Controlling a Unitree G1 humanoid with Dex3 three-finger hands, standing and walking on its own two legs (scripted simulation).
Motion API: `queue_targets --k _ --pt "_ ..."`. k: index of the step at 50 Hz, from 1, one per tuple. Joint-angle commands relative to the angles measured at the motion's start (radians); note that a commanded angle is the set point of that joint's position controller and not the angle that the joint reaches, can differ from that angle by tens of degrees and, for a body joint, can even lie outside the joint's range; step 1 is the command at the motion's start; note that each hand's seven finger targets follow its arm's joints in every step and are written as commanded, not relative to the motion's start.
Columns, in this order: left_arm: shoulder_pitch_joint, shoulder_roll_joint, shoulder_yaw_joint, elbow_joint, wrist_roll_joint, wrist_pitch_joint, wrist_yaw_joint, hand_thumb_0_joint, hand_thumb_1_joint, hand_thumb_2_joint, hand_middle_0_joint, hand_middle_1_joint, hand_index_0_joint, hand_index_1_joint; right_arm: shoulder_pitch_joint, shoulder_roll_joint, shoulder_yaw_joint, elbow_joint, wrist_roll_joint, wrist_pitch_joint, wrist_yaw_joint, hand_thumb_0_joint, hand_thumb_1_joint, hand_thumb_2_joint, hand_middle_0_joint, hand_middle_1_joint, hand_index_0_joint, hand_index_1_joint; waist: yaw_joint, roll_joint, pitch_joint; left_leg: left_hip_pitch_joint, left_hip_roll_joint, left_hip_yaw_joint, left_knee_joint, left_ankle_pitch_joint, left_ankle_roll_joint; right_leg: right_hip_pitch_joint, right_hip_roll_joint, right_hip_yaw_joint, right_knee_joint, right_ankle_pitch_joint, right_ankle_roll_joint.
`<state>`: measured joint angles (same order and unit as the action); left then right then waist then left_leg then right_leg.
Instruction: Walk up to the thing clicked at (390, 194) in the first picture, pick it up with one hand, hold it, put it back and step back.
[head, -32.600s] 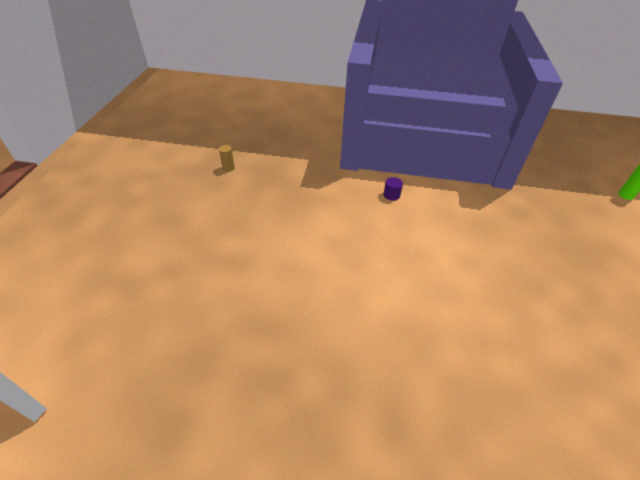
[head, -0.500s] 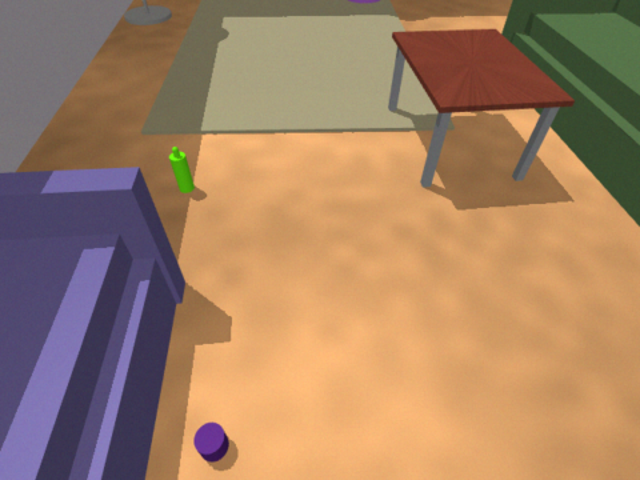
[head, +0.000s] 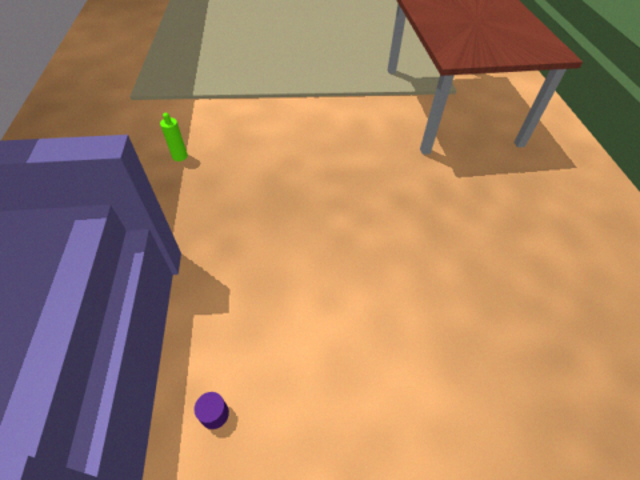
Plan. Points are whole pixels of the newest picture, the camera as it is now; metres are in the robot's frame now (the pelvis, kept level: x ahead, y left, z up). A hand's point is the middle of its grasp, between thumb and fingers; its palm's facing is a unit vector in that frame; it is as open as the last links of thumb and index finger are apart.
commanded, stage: step back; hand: left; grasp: from above
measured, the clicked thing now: (212, 410) +0.40 +0.30 -0.74
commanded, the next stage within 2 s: none
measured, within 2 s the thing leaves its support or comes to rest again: neither
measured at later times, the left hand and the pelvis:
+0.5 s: hand out of the picture +0.04 +0.29 -0.17, palm faces -0.13 -0.92 -0.37, open 7.4 cm; pelvis -0.10 +0.03 -0.01, yaw -5 degrees
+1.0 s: hand out of the picture -0.10 +0.28 -0.16, palm faces -0.02 -0.92 -0.38, open 7.4 cm; pelvis -0.24 +0.02 -0.02, yaw +1 degrees
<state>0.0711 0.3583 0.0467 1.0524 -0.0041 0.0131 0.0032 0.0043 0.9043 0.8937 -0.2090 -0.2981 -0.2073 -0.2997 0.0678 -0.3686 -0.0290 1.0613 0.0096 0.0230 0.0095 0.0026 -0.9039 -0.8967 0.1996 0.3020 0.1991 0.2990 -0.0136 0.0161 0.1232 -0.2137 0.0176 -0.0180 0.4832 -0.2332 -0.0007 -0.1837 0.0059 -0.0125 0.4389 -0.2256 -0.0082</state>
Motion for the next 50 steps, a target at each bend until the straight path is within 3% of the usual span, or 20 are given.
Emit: queue_targets --k 1,3,5,7,8,9,11,13,23,29,30,31,32,34,36,41,44,48,49,50 --pt "-0.064 0.285 0.065 -0.132 0.009 -0.004 0.021 0.0 0.9 0.9 -0.2 -0.3 -0.2 -0.3 0.044 -0.19 -0.055 -0.084 -0.006 0.006 -0.013 0.0 -0.9 -0.9 0.2 0.3 0.2 0.3 -0.005 -0.138 -0.203 0.046 -0.026 0.0 0.227 0.08 0.04 -0.037 -0.272 0.229 -0.041 0.421 -0.184" --pt "-0.099 0.296 0.067 -0.169 0.024 0.003 0.021 0.0 0.9 0.9 -0.2 -0.3 -0.2 -0.3 0.082 -0.185 -0.063 -0.102 -0.012 0.015 -0.005 0.0 -0.9 -0.9 0.2 0.3 0.2 0.3 -0.016 -0.2 -0.187 0.036 -0.05 -0.015 0.314 -0.144 0.054 -0.106 -0.317 0.252 -0.02 0.403 -0.221" --pt "-0.132 0.294 0.065 -0.2 0.027 0.01 0.019 0.0 0.9 0.9 -0.2 -0.3 -0.2 -0.3 0.132 -0.191 -0.071 -0.111 -0.013 0.014 0.001 0.0 -0.9 -0.9 0.2 0.3 0.2 0.3 -0.039 -0.199 -0.164 0.051 -0.036 -0.021 0.271 -0.111 0.061 -0.158 -0.292 0.209 0.035 0.341 -0.194" --pt "-0.109 0.24 0.053 -0.217 0.015 0.023 0.019 0.0 0.9 0.9 -0.2 -0.3 -0.2 -0.3 0.134 -0.239 -0.084 -0.129 -0.027 0.0 -0.002 0.0 -0.9 -0.9 0.2 0.3 0.2 0.3 -0.039 0.01 -0.128 -0.011 0.106 -0.161 -0.015 0.299 0.099 -0.138 -0.106 0.095 0.271 0.156 -0.084" --pt "-0.079 0.196 0.048 -0.222 0.003 0.028 0.023 0.0 0.9 0.9 -0.2 -0.3 -0.2 -0.3 0.107 -0.307 -0.098 -0.145 -0.036 -0.009 -0.003 0.0 -0.9 -0.9 0.2 0.3 0.2 0.3 -0.018 0.171 -0.109 0.027 0.245 -0.355 -0.117 0.528 0.163 -0.228 0.073 0.05 0.439 -0.127 -0.033" --pt "-0.05 0.196 0.051 -0.226 0.011 0.032 0.034 0.0 0.9 0.9 -0.2 -0.3 -0.2 -0.3 0.111 -0.343 -0.108 -0.165 -0.041 -0.017 -0.007 0.0 -0.9 -0.9 0.2 0.3 0.2 0.3 -0.021 0.175 -0.151 0.088 0.312 -0.406 -0.084 0.695 0.226 -0.273 0.103 0.149 0.575 -0.414 -0.029" --pt "-0.03 0.218 0.053 -0.209 0.014 0.037 0.043 0.0 0.9 0.9 -0.2 -0.3 -0.2 -0.3 0.063 -0.309 -0.104 -0.196 -0.036 -0.017 -0.022 0.0 -0.9 -0.9 0.2 0.3 0.2 0.3 -0.017 0.124 -0.178 0.069 0.314 -0.382 -0.088 0.594 0.245 -0.283 0.104 0.236 0.732 -0.406 -0.031" --pt "0.016 0.22 0.05 -0.201 0.003 0.036 0.037 0.0 0.9 0.9 -0.2 -0.3 -0.2 -0.3 0.023 -0.26 -0.09 -0.218 -0.041 -0.02 -0.035 0.0 -0.9 -0.9 0.2 0.3 0.2 0.3 0.019 0.107 -0.161 0.1 0.22 -0.241 -0.024 0.607 0.2 -0.325 0.098 0.232 0.777 -0.317 -0.017" --pt "0.049 0.213 0.076 -0.267 0.02 0.025 0.018 0.0 0.9 0.9 -0.2 -0.3 -0.2 -0.3 0.131 -0.273 -0.095 -0.261 -0.039 -0.022 -0.045 0.0 -0.9 -0.9 0.2 0.3 0.2 0.3 -0.039 0.116 -0.2 0.195 0.262 -0.233 0.006 0.488 0.263 -0.261 0.044 0.129 0.501 -0.312 0.03" --pt "0.241 0.211 0.092 -0.197 0.036 0.011 0.005 0.0 0.9 0.9 -0.2 -0.3 -0.2 -0.3 0.039 -0.27 -0.082 -0.282 -0.023 0.003 -0.029 0.0 -0.9 -0.9 0.2 0.3 0.2 0.3 0.052 0.108 -0.215 -0.107 0.185 -0.154 0.067 0.146 0.122 0.083 -0.002 0.055 0.018 -0.026 -0.045" --pt "0.229 0.27 0.11 -0.214 0.051 0.005 0.004 0.0 0.9 0.9 -0.2 -0.3 -0.2 -0.3 0.052 -0.226 -0.07 -0.287 -0.016 0.004 -0.026 0.0 -0.9 -0.9 0.2 0.3 0.2 0.3 0.042 -0.069 -0.178 -0.283 0.072 -0.11 0.209 -0.038 0.052 0.108 -0.154 0.325 -0.054 -0.072 -0.097" --pt "0.148 0.384 0.13 -0.251 0.04 0.01 0.002 0.0 0.9 0.9 -0.2 -0.3 -0.2 -0.3 -0.006 -0.199 -0.073 -0.299 -0.011 0.008 -0.038 0.0 -0.9 -0.9 0.2 0.3 0.2 0.3 0.077 -0.308 -0.098 -0.286 -0.121 -0.024 0.48 -0.363 0.004 -0.142 -0.379 0.566 -0.187 -0.082 -0.268" --pt "0.07 0.385 0.128 -0.3 0.052 0.001 0.006 0.0 0.9 0.9 -0.2 -0.3 -0.2 -0.3 0.015 -0.234 -0.085 -0.276 -0.017 0.014 -0.043 0.0 -0.9 -0.9 0.2 0.3 0.2 0.3 0.055 -0.261 -0.041 -0.237 -0.103 -0.138 0.678 -0.389 -0.007 -0.263 -0.436 0.63 -0.194 -0.035 -0.325" --pt "-0.044 0.275 0.097 -0.321 0.035 -0.004 0.017 0.0 0.9 0.9 -0.2 -0.3 -0.2 -0.3 0.117 -0.222 -0.078 -0.228 -0.004 0.014 -0.039 0.0 -0.9 -0.9 0.2 0.3 0.2 0.3 -0.03 -0.121 -0.016 -0.242 -0.145 -0.186 0.744 -0.249 -0.001 -0.233 -0.258 0.327 -0.103 0.156 -0.209" --pt "-0.056 0.25 0.101 -0.338 0.039 -0.003 0.02 0.0 0.9 0.9 -0.2 -0.3 -0.2 -0.3 0.162 -0.222 -0.068 -0.214 -0.003 0.003 -0.042 0.0 -0.9 -0.9 0.2 0.3 0.2 0.3 -0.029 -0.157 -0.05 -0.246 -0.15 -0.144 0.736 -0.215 -0.014 -0.151 -0.204 0.222 -0.057 0.212 -0.172" --pt "0.105 0.228 0.096 -0.332 0.041 -0.001 0.031 0.0 0.9 0.9 -0.2 -0.3 -0.2 -0.3 0.111 -0.211 -0.057 -0.253 -0.013 -0.002 -0.044 0.0 -0.9 -0.9 0.2 0.3 0.2 0.3 0.074 -0.16 -0.135 -0.319 -0.104 -0.103 0.505 -0.308 -0.032 0.166 -0.259 0.256 0.026 0.402 -0.224" --pt "0.111 0.245 0.095 -0.342 0.034 0.007 0.032 0.0 0.9 0.9 -0.2 -0.3 -0.2 -0.3 0.134 -0.201 -0.059 -0.251 -0.021 -0.006 -0.041 0.0 -0.9 -0.9 0.2 0.3 0.2 0.3 0.067 -0.205 -0.17 -0.231 -0.065 -0.049 0.319 -0.306 -0.017 0.164 -0.279 0.263 0.054 0.461 -0.223" --pt "0.042 0.262 0.084 -0.371 0.019 0.025 0.021 0.0 0.9 0.9 -0.2 -0.3 -0.2 -0.3 0.256 -0.21 -0.075 -0.202 -0.03 -0.012 -0.029 0.0 -0.9 -0.9 0.2 0.3 0.2 0.3 -0.015 -0.142 -0.199 0.027 -0.044 0.007 -0.043 0.016 0.024 -0.027 -0.22 0.196 0.128 0.257 -0.122" --pt "0.065 0.227 0.073 -0.375 0.02 0.029 0.018 0.0 0.9 0.9 -0.2 -0.3 -0.2 -0.3 0.236 -0.246 -0.087 -0.218 -0.046 -0.014 -0.026 0.0 -0.9 -0.9 0.2 0.3 0.2 0.3 -0.006 -0.027 -0.184 0.073 0.067 -0.154 -0.096 0.022 0.064 -0.145 -0.149 0.157 0.202 0.089 -0.071" --pt "0.035 0.2 0.067 -0.388 0.014 0.022 0.021 0.0 0.9 0.9 -0.2 -0.3 -0.2 -0.3 0.163 -0.359 -0.108 -0.245 -0.046 -0.013 -0.016 0.0 -0.9 -0.9 0.2 0.3 0.2 0.3 -0.008 0.231 -0.16 0.048 0.298 -0.446 -0.161 0.149 0.192 -0.297 0.041 0.004 0.381 -0.235 -0.013"
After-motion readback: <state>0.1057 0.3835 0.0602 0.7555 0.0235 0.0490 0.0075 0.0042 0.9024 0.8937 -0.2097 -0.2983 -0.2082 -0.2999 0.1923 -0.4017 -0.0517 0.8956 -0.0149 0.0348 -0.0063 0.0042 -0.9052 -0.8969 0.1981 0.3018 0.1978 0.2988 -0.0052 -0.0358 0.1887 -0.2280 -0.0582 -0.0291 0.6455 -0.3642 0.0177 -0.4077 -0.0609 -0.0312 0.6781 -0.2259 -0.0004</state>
